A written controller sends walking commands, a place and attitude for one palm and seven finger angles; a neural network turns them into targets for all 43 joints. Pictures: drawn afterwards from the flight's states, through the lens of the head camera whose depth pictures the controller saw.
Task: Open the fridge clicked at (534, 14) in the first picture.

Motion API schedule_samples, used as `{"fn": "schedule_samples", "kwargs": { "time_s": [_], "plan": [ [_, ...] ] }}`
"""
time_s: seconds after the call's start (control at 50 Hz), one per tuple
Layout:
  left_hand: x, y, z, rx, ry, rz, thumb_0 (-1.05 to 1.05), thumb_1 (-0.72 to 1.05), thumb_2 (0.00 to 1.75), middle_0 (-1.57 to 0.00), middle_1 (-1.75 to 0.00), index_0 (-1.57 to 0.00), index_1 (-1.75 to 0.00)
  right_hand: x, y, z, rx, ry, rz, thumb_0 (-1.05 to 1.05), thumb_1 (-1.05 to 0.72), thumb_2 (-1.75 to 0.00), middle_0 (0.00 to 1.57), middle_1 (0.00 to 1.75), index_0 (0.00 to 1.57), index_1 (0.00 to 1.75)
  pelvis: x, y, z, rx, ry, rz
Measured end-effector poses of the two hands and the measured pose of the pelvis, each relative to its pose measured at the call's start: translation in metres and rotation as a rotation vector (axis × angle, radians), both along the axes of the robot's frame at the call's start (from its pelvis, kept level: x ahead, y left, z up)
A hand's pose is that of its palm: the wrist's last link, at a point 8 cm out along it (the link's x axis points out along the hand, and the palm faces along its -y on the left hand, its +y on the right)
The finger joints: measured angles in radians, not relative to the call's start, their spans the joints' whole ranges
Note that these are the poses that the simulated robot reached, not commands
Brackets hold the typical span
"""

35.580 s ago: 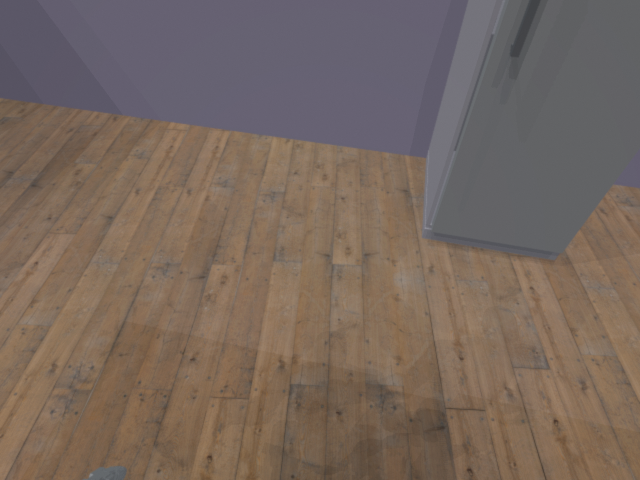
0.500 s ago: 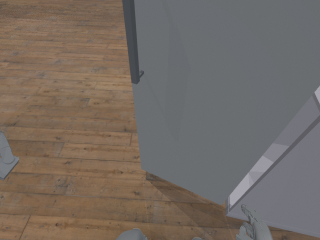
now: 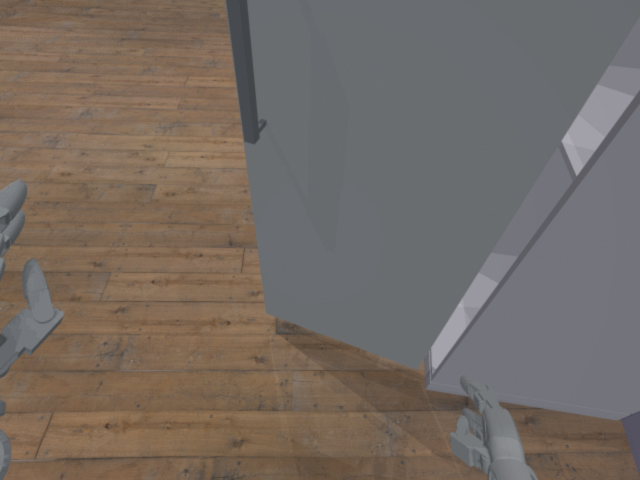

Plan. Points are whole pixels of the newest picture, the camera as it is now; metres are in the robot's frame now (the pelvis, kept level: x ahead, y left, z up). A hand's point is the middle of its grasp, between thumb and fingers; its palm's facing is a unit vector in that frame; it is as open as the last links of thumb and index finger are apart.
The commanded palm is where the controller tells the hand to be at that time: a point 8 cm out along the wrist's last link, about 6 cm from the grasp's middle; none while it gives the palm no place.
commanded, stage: stop stepping back and stand still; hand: left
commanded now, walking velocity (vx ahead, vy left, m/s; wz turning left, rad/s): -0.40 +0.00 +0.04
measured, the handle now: (246, 20) +0.65 +0.16 +0.25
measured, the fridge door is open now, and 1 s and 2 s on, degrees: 77 77 77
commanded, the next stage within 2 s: let the arm hang, fingers relaxed in 1.24 s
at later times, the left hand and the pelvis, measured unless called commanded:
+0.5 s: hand out of the picture +0.05 +0.29 +0.16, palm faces +0.52 -0.77 -0.37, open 7.4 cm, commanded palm -0.01 +0.32 +0.17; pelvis -0.14 +0.01 -0.02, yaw +1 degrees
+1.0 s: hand out of the picture -0.01 +0.29 +0.17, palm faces +0.50 -0.76 -0.42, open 7.4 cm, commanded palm -0.08 +0.32 +0.17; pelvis -0.21 +0.01 -0.02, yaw +2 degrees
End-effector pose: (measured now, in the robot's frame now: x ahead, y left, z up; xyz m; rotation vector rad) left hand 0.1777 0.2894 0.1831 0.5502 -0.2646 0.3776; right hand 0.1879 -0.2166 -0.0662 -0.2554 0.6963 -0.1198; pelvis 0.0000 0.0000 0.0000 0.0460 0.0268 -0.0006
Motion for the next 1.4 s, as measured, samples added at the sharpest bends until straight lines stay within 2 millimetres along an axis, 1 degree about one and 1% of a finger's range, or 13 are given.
{"fn": "schedule_samples", "kwargs": {
  "time_s": [0.1,0.2,0.34,0.44,0.56,0.68,0.76,0.92,1.08,1.16,1.34,1.36,1.4],
  "plan": [
    [-0.022,0.010,-0.005,0.065,0.042,-0.077,0.01,0.88,0.90,-0.21,-0.30,-0.21,-0.30,-0.036,-0.015,0.001,-0.032,-0.016,-0.099,0.01,-0.91,-0.90,0.21,0.30,0.20,0.30,-0.032,0.010,-0.009,-0.025,0.004,0.002],
    [-0.074,0.016,-0.010,0.063,0.107,-0.026,0.01,0.88,0.90,-0.21,-0.30,-0.21,-0.30,-0.085,-0.020,0.000,-0.034,-0.013,-0.086,0.01,-0.91,-0.90,0.20,0.30,0.20,0.30,-0.062,0.006,-0.008,-0.041,-0.011,-0.010],
    [-0.138,0.015,-0.014,-0.035,0.024,0.078,0.01,0.88,0.90,-0.21,-0.30,-0.22,-0.30,-0.155,-0.025,-0.020,-0.045,0.078,-0.054,0.01,-0.91,-0.90,0.21,0.30,0.20,0.30,-0.103,0.002,-0.009,-0.047,-0.056,0.007],
    [-0.159,0.025,-0.017,-0.086,-0.074,0.098,0.01,0.88,0.90,-0.21,-0.30,-0.21,-0.30,-0.195,-0.023,-0.027,-0.071,0.102,-0.066,0.01,-0.91,-0.90,0.21,0.30,0.20,0.30,-0.126,0.010,-0.015,-0.050,-0.073,0.033],
    [-0.181,0.030,-0.008,-0.028,-0.072,0.086,0.01,0.88,0.90,-0.21,-0.30,-0.21,-0.30,-0.226,-0.010,-0.028,-0.017,0.062,-0.087,0.02,-0.91,-0.90,0.21,0.30,0.20,0.30,-0.152,0.010,-0.013,-0.062,-0.111,0.030],
    [-0.213,0.021,-0.005,-0.006,-0.076,0.072,0.01,0.89,0.90,-0.21,-0.30,-0.21,-0.30,-0.237,-0.003,-0.035,0.015,0.075,-0.023,0.01,-0.91,-0.90,0.21,0.30,0.20,0.30,-0.177,0.005,-0.017,-0.042,-0.100,0.034],
    [-0.228,0.023,-0.004,-0.057,-0.098,0.078,0.01,0.88,0.90,-0.21,-0.30,-0.21,-0.30,-0.244,-0.003,-0.025,-0.009,0.084,-0.012,0.02,-0.91,-0.90,0.21,0.30,0.20,0.30,-0.187,0.008,-0.010,-0.030,-0.096,0.034],
    [-0.231,0.039,-0.007,-0.017,-0.123,0.067,0.01,0.88,0.90,-0.21,-0.30,-0.21,-0.30,-0.244,-0.002,-0.017,-0.048,-0.021,-0.040,0.01,-0.91,-0.90,0.21,0.30,0.20,0.30,-0.209,0.019,-0.021,-0.030,-0.114,0.021],
    [-0.249,0.018,-0.003,0.023,-0.051,0.071,0.01,0.89,0.90,-0.21,-0.30,-0.21,-0.30,-0.248,0.007,-0.030,0.033,0.019,0.023,0.01,-0.91,-0.90,0.21,0.30,0.20,0.30,-0.214,0.005,-0.020,-0.028,-0.087,0.046],
    [-0.256,0.018,0.000,-0.018,-0.052,0.091,0.01,0.88,0.90,-0.21,-0.30,-0.21,-0.30,-0.252,0.005,-0.031,0.022,0.080,0.041,0.01,-0.91,-0.90,0.21,0.30,0.20,0.30,-0.213,0.005,-0.012,-0.029,-0.085,0.056],
    [-0.242,0.041,-0.011,-0.028,-0.037,0.122,0.01,0.88,0.90,-0.21,-0.30,-0.21,-0.30,-0.240,0.003,-0.024,-0.034,0.051,0.013,0.02,-0.91,-0.90,0.21,0.30,0.20,0.30,-0.206,0.018,-0.014,-0.035,-0.081,0.055],
    [-0.237,0.043,-0.019,-0.017,-0.001,0.116,0.01,0.88,0.90,-0.21,-0.30,-0.21,-0.30,-0.237,0.003,-0.026,-0.025,0.050,0.035,0.01,-0.91,-0.90,0.21,0.30,0.20,0.30,-0.204,0.020,-0.014,-0.038,-0.069,0.065],
    [-0.219,0.052,-0.058,-0.068,0.185,0.120,0.01,0.89,0.90,-0.20,-0.30,-0.20,-0.30,-0.231,0.002,-0.037,-0.006,0.099,0.078,0.01,-0.91,-0.90,0.20,0.30,0.20,0.30,-0.203,0.022,-0.015,-0.040,-0.043,0.094]
  ]
}}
